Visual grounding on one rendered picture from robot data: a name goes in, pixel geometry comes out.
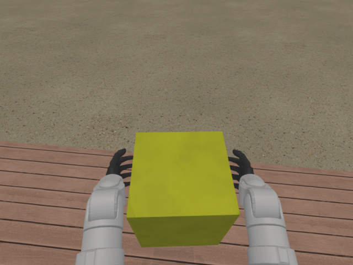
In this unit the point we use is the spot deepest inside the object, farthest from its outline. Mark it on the right robot hand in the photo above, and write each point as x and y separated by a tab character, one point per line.
244	166

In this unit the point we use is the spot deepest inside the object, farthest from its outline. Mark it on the carton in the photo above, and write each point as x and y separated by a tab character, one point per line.
181	189

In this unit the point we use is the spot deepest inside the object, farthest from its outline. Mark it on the robot left forearm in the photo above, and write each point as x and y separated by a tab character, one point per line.
103	224

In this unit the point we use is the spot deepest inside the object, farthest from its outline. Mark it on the left robot hand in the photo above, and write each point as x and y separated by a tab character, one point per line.
115	165

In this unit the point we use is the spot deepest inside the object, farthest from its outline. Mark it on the robot right forearm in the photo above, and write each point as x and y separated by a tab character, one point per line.
265	223

